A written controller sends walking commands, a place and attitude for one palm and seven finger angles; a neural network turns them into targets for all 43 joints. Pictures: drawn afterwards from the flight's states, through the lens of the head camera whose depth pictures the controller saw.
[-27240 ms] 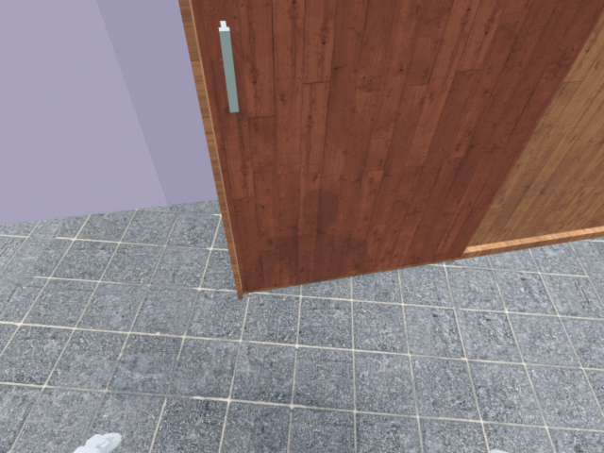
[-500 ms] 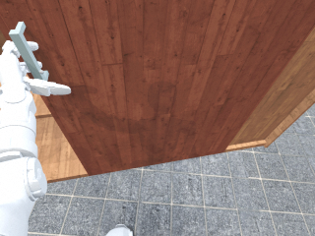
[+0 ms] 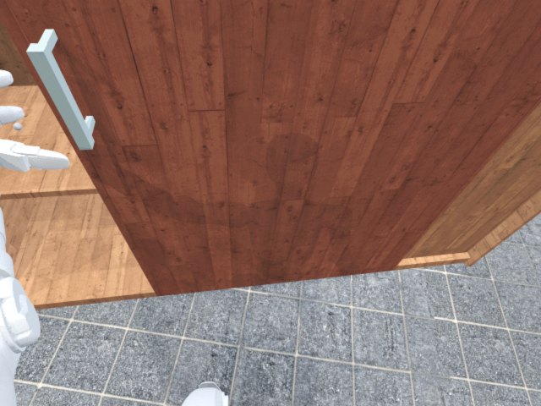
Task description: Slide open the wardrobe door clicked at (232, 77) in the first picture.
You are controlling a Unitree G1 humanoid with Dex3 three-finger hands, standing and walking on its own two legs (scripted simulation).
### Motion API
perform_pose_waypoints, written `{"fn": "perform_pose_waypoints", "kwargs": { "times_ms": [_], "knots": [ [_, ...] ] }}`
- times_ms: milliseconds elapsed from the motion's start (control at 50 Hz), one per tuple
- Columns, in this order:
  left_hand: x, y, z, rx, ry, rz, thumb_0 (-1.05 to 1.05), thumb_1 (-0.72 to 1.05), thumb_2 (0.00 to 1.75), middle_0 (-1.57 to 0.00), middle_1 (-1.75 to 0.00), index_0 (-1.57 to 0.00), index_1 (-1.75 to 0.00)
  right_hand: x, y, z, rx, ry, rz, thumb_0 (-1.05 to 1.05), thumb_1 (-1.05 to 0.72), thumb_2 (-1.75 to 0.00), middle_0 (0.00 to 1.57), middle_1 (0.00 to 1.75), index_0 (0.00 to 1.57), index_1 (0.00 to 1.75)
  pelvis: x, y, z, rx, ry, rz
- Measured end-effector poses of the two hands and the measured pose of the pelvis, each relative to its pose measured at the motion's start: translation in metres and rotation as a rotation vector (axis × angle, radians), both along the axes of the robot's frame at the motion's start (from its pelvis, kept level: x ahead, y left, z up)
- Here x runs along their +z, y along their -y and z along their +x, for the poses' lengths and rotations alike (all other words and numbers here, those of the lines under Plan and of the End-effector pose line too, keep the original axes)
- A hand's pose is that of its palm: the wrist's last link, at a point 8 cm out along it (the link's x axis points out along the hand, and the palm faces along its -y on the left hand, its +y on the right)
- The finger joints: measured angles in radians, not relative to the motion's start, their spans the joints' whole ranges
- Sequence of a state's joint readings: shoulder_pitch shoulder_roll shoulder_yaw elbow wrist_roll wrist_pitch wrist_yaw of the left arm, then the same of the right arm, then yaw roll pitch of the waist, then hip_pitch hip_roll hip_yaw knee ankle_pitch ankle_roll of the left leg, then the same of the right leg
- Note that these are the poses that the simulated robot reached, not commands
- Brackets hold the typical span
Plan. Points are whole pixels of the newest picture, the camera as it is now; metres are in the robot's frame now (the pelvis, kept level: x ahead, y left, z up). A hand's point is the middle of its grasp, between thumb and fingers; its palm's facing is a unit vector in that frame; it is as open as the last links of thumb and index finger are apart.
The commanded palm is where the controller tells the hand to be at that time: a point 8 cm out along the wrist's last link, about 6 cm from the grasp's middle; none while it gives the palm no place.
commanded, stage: slip the hand off the handle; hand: left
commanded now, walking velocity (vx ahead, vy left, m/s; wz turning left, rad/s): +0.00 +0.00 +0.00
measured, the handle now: (68, 94) +0.50 +0.31 +0.16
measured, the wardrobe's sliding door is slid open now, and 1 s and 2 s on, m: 0.52 0.52 0.52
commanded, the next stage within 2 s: draw the hand back to the body in 0.78 s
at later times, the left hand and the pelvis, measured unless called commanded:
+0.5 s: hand out of the picture +0.37 +0.35 +0.15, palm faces +0.48 -0.86 -0.18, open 14.6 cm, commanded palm +0.33 +0.38 +0.16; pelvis +0.02 -0.01 +0.00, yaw -1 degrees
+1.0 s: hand out of the picture +0.31 +0.32 +0.16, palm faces +0.33 -0.94 -0.06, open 14.7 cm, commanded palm +0.26 +0.36 +0.16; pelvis -0.01 -0.02 +0.01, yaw +1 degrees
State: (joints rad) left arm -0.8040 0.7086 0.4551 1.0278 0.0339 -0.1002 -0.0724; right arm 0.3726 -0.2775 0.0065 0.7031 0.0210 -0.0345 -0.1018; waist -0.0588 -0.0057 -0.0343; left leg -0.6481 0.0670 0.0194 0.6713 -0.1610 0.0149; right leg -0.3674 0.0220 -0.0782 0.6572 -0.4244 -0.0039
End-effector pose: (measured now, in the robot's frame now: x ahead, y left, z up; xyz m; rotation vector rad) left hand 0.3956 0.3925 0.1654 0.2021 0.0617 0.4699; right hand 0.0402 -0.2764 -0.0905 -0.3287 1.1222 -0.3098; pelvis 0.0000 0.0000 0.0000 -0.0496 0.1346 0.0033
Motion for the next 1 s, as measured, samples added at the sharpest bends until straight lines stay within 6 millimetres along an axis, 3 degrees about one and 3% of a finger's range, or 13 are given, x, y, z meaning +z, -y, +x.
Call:
{"fn": "perform_pose_waypoints", "kwargs": {
  "times_ms": [120,260,380,580,700,920,1000],
  "knots": [
    [0.001,-0.002,0.008,-0.029,0.009,-0.009,-0.02,-0.55,0.20,-0.25,-1.15,-0.26,-1.15,0.000,0.003,0.002,-0.005,-0.019,-0.005,0.01,-0.90,-0.90,0.21,0.30,0.20,0.30,0.000,0.000,0.005,0.001,-0.021,-0.001],
    [-0.001,0.014,0.003,-0.073,0.031,-0.004,-0.01,-0.54,0.20,-0.25,-1.15,-0.25,-1.15,-0.004,-0.003,0.010,-0.035,0.015,0.044,0.01,-0.90,-0.90,0.21,0.30,0.20,0.30,0.002,-0.001,0.014,-0.025,-0.018,0.010],
    [-0.006,0.020,-0.027,-0.033,0.045,-0.020,-0.01,-0.54,0.20,-0.25,-1.15,-0.26,-1.15,-0.004,-0.011,0.033,-0.034,0.113,0.091,0.01,-0.90,-0.90,0.21,0.30,0.20,0.30,0.004,0.001,0.019,-0.041,0.011,0.022],
    [0.001,0.002,-0.094,0.042,0.041,-0.003,-0.01,-0.55,0.20,-0.25,-1.15,-0.26,-1.15,0.007,-0.015,0.086,0.080,0.262,0.089,0.01,-0.90,-0.90,0.21,0.30,0.20,0.30,0.005,0.009,0.010,-0.006,0.059,0.021],
    [-0.001,0.012,-0.112,-0.009,0.042,-0.014,-0.01,-0.55,0.20,-0.25,-1.15,-0.25,-1.15,0.015,-0.016,0.106,0.141,0.333,0.072,0.01,-0.90,-0.90,0.21,0.30,0.20,0.30,0.005,0.012,0.000,0.017,0.081,0.017],
    [-0.003,0.020,-0.129,0.007,0.079,-0.008,-0.02,-0.55,0.20,-0.25,-1.15,-0.26,-1.15,0.018,-0.021,0.102,0.161,0.386,0.086,0.01,-0.90,-0.90,0.20,0.30,0.20,0.30,0.005,0.016,-0.008,0.014,0.103,0.018],
    [0.001,0.024,-0.127,-0.142,0.131,-0.110,-0.02,-0.55,0.20,-0.25,-1.15,-0.25,-1.15,0.016,-0.021,0.093,0.142,0.376,0.084,0.02,-0.90,-0.90,0.21,0.30,0.20,0.30,0.006,0.015,-0.008,0.014,0.120,0.015]
  ]
}}
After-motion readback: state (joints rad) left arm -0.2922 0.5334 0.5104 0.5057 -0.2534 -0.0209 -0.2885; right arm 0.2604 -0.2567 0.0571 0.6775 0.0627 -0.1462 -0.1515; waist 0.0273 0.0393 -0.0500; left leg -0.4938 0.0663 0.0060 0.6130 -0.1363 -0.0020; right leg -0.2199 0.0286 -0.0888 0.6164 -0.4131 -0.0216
